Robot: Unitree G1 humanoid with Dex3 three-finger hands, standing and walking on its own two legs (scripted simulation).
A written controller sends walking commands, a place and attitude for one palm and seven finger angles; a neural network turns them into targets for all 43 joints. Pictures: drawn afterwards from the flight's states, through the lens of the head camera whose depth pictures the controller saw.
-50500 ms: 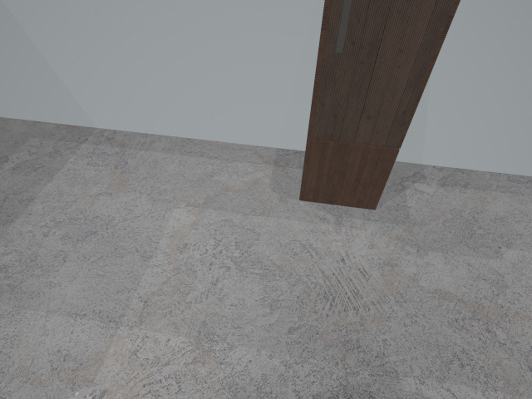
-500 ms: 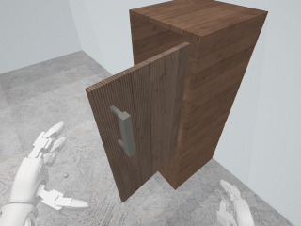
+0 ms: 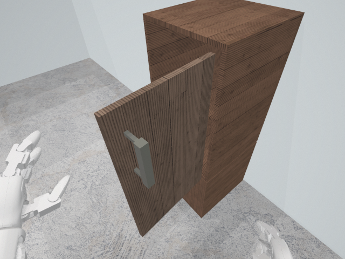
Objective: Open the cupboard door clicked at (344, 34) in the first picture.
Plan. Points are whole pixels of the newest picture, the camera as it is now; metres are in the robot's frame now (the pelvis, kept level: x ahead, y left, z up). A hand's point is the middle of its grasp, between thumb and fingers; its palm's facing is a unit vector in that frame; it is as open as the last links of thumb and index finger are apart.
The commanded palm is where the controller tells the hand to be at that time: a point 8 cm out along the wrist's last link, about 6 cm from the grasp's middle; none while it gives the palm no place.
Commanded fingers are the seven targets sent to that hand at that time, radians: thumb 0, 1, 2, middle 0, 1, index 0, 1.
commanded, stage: draw the hand back to the body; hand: left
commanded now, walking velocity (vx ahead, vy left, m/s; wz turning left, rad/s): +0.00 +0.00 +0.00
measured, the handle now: (139, 160) +0.30 +0.12 +0.10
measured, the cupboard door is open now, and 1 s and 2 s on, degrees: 96 96 96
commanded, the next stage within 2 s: step back with the hand held close in 0.48 s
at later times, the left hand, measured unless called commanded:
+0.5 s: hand (45, 188) +0.19 +0.25 +0.15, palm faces +0.44 -0.81 -0.38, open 7.4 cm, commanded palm +0.13 +0.29 +0.17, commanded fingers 0.00 0.90 0.90 -0.20 -0.30 -0.20 -0.30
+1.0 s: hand (39, 196) +0.17 +0.26 +0.15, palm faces +0.34 -0.80 -0.49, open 7.4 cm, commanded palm +0.11 +0.30 +0.17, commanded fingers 0.00 0.90 0.90 -0.20 -0.30 -0.20 -0.30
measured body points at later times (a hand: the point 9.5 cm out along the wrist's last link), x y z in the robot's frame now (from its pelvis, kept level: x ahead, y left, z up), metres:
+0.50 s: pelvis +0.00 -0.01 +0.00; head -0.03 -0.03 +0.45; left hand +0.16 +0.29 +0.17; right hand +0.18 -0.23 -0.09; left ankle -0.03 +0.08 -0.74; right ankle +0.00 -0.09 -0.74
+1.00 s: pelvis -0.04 +0.01 -0.01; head -0.02 +0.00 +0.44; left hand +0.15 +0.30 +0.17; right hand +0.13 -0.25 -0.09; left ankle -0.03 +0.08 -0.74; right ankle +0.00 -0.09 -0.74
